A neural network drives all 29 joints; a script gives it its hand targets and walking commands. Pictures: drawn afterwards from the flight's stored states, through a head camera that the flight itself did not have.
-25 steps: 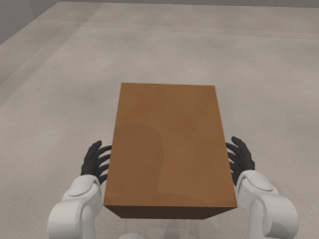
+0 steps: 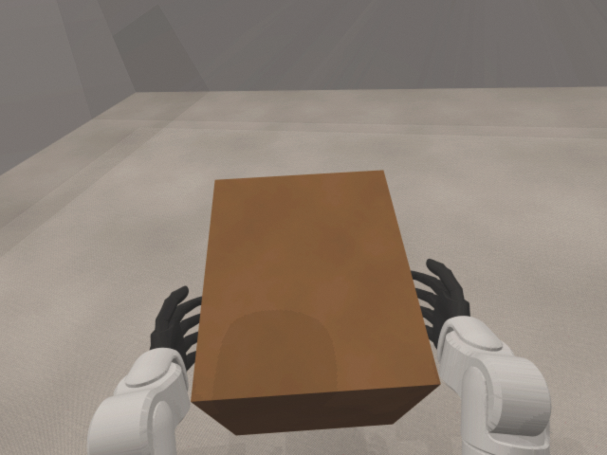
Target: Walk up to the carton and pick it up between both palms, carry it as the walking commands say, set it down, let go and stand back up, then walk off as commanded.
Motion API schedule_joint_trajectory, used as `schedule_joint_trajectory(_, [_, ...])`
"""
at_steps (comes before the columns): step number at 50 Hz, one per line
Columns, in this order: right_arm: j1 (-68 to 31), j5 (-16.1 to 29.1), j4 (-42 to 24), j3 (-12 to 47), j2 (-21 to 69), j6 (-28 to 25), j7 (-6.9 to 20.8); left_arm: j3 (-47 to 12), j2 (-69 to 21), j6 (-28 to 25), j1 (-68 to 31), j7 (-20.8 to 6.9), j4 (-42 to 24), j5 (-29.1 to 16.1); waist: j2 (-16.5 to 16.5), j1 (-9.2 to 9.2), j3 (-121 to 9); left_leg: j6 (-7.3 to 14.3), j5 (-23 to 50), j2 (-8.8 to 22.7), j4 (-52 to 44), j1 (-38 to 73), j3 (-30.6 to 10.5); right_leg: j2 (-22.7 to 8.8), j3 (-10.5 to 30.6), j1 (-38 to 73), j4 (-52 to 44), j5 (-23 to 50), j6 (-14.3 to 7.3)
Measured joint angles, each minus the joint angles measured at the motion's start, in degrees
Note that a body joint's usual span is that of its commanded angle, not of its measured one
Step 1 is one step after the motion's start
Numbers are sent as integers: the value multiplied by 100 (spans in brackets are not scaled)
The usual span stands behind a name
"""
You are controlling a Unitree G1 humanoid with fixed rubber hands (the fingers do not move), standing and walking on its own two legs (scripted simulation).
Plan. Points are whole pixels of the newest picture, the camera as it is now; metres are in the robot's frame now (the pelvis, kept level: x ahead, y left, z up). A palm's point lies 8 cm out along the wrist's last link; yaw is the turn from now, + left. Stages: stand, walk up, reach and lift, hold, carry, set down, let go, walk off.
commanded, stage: carry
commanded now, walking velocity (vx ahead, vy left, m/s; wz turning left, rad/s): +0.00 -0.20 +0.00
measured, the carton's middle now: (307, 306) +0.31 +0.00 +0.07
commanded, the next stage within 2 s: none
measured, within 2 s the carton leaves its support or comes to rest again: neither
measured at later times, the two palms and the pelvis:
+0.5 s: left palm (227, 365) +0.19 +0.08 +0.15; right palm (556, 313) +0.20 -0.23 +0.18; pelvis -0.05 -0.09 +0.07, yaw -2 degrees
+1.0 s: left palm (360, 435) +0.12 -0.05 +0.14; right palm out of the picture +0.16 -0.36 +0.14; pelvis -0.10 -0.22 +0.06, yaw +5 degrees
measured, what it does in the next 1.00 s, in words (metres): steps to the right: left foot, then right foot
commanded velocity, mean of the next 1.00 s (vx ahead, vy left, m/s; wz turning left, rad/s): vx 0.00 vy -0.20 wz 0.00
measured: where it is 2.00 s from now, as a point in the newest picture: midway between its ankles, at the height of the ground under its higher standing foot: outside the picture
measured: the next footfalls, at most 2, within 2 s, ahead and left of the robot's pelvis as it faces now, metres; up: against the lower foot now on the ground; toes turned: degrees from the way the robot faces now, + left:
left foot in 0.20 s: +0.01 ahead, +0.07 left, +0.00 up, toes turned +5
right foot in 0.62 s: -0.04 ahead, -0.26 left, +0.00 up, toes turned -7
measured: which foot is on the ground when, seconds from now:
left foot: up 0.00-0.18, down 0.20-0.62, up 0.64-1.00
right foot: down 0.00-0.22, up 0.24-0.60, down 0.62-1.00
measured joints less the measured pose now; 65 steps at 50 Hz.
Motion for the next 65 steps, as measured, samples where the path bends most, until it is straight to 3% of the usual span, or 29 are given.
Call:
schedule_joint_trajectory(3, [312,-99,322,-70,-52,186,-8,-97,5,186,3,17,638,2,68,-8,155,54,-240,-704,1434,-351,-20,152,-176,18,102,343,23])
schedule_joint_trajectory(5, [333,-83,490,-69,-38,213,-4,-45,4,349,-1,61,686,4,69,-14,243,87,-246,-1060,1587,-474,-5,265,-343,46,-309,822,-5])
schedule_joint_trajectory(7, [286,-74,477,-70,0,125,-1,-15,2,291,-6,65,605,2,41,-20,291,146,-251,-1177,963,-465,-9,417,-554,-2,-750,1149,-89])
schedule_joint_trajectory(10, [178,-50,312,-70,21,-97,45,-26,4,85,-35,65,352,2,-142,-25,279,306,191,-1198,-1065,-32,-25,526,-862,-181,-1076,1428,-188])
schedule_joint_trajectory(11, [109,-28,341,-68,29,-183,66,-11,12,2,-32,69,298,3,-272,-16,318,501,605,-1218,-1272,-10,-9,521,-864,-204,-1075,1462,-209])
schedule_joint_trajectory(13, [79,-8,472,-70,31,-300,106,7,9,-57,-6,97,295,3,-304,-13,327,776,960,-1104,-1340,41,-16,601,-877,-219,-830,1106,-218])
schedule_joint_trajectory(16, [144,-7,450,-70,30,-466,197,-29,8,-49,-19,167,158,3,-218,-16,251,789,1151,-795,-1683,214,-20,613,-871,-342,-51,940,-218])
schedule_joint_trajectory(20, [144,-9,320,-70,32,-546,235,-46,17,-44,-104,192,21,2,-222,-12,69,605,1453,-386,-2180,276,-14,613,-766,-380,228,933,-218])
schedule_joint_trajectory(23, [146,-20,308,-70,32,-540,242,-41,24,29,-162,210,-9,2,-225,-9,24,437,1666,-129,-2448,275,-8,615,-956,-340,177,932,-217])
schedule_joint_trajectory(29, [165,-34,307,-69,31,-405,244,-35,28,208,-176,236,-25,2,-189,-2,73,43,1902,125,-2645,274,8,613,-1631,463,-1516,974,-218])
schedule_joint_trajectory(31, [161,-39,289,-69,29,-378,244,-35,28,243,-190,240,-43,2,-217,-4,86,-52,1844,79,-2429,188,13,595,-1608,888,-2428,1407,-226])
schedule_joint_trajectory(33, [283,-40,288,-137,24,-377,251,-119,25,250,-190,251,80,-1,-53,-8,217,30,1227,78,-1727,29,18,644,-1675,906,-2302,1681,-469])
schedule_joint_trajectory(35, [371,-43,297,-146,24,-328,251,-134,25,337,-191,259,141,1,-22,-3,280,99,738,-196,-591,-236,28,610,-1695,914,-2317,1625,-681])
schedule_joint_trajectory(38, [368,-44,227,-146,23,-309,236,-141,23,304,-196,238,138,0,-17,-7,399,147,705,-584,577,-384,18,612,-1689,911,-2410,1674,-819])
schedule_joint_trajectory(41, [366,-44,98,-147,21,-316,200,-156,22,192,-200,179,137,0,-26,-12,413,156,699,-761,971,-390,8,619,-1877,866,-2426,1697,-934])
schedule_joint_trajectory(45, [334,-34,-85,-146,20,-325,184,-182,21,100,-206,140,17,2,-56,-15,386,168,690,-839,184,-305,1,622,-2259,694,-2427,1720,-1108])
schedule_joint_trajectory(50, [265,-24,-119,-147,21,-302,186,-175,23,98,-205,141,-62,2,-306,-17,403,274,667,-1071,-1337,48,8,640,-2411,424,-2427,1857,-1236])
schedule_joint_trajectory(53, [262,-20,-134,-147,23,-310,190,-177,25,106,-214,146,-96,2,-274,-16,342,534,1530,-902,-2402,459,10,779,-2545,299,-2372,1912,-1253])
schedule_joint_trajectory(55, [269,-10,-94,-148,24,-327,199,-167,25,129,-212,155,-92,2,-273,-23,362,564,1549,-831,-2388,465,9,794,-2326,101,-1683,1347,-996])
schedule_joint_trajectory(58, [269,-10,-89,-147,29,-318,208,-164,28,158,-213,167,-114,2,-178,-18,267,481,1518,-612,-2521,467,10,783,-1617,-200,-641,964,-916])
schedule_joint_trajectory(61, [270,-10,-134,-146,30,-325,223,-175,29,165,-211,177,-184,2,-142,-14,198,281,1607,-325,-2593,467,14,658,-1181,-114,-635,941,-875])
schedule_joint_trajectory(65, [271,-11,-133,-145,34,-256,223,-170,32,237,-209,187,-192,1,-143,-5,162,-11,1671,104,-2569,464,24,601,-1245,337,-1354,944,-848])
